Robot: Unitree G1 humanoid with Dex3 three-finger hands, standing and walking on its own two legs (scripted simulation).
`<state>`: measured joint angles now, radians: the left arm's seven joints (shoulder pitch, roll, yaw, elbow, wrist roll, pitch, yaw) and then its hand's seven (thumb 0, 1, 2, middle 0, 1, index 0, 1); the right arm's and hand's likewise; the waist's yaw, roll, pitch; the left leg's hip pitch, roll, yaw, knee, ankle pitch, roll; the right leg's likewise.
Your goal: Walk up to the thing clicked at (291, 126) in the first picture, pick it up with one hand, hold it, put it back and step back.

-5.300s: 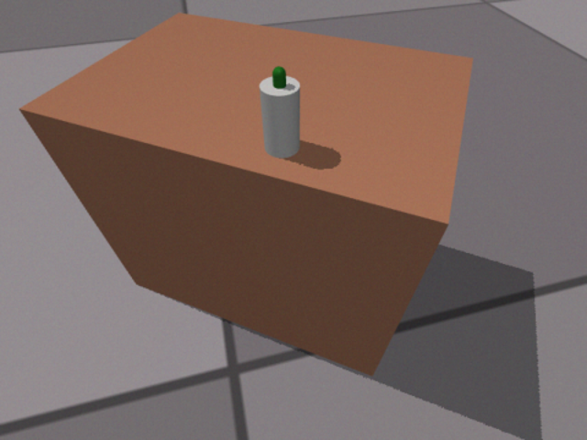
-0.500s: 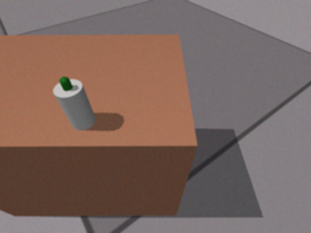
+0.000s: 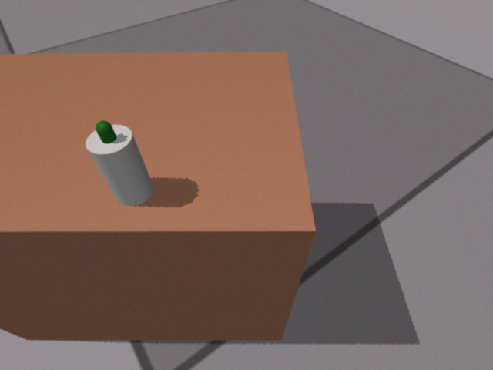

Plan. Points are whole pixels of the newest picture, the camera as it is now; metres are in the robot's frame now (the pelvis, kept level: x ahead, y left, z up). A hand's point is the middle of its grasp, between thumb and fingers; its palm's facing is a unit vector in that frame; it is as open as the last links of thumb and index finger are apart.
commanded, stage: stand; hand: left
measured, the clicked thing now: (120, 161) +0.43 +0.25 +0.10
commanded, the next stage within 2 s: rise first in 0.32 s
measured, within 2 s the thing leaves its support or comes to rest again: neither
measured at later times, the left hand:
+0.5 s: hand out of the picture +0.10 +0.25 -0.15, palm faces +0.02 -0.94 -0.34, open 7.8 cm
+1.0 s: hand (90, 328) +0.19 +0.27 -0.03, palm faces +0.30 -0.88 -0.37, open 16.8 cm
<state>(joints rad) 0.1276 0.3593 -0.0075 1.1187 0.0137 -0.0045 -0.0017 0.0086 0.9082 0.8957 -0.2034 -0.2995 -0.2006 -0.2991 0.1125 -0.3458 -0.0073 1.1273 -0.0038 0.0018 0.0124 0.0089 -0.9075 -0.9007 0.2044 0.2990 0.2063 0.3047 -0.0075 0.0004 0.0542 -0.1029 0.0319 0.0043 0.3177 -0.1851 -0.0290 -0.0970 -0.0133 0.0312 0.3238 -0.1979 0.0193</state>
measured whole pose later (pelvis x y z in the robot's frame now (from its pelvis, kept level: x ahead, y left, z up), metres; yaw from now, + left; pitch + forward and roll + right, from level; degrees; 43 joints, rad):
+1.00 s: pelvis +0.01 +0.00 -0.01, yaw +1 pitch -1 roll +0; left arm 0.33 0.30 0.18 0.27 -0.04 -0.08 0.08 0.00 -0.36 0.05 -0.05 -0.05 -0.05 -0.04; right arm 0.23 -0.22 -0.08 0.60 0.04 -0.07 -0.06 0.00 0.36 -0.07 0.06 0.05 0.06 0.06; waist 0.03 0.03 0.00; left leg -0.17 0.02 -0.02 0.42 -0.25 -0.03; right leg -0.15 -0.02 0.01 0.42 -0.26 0.02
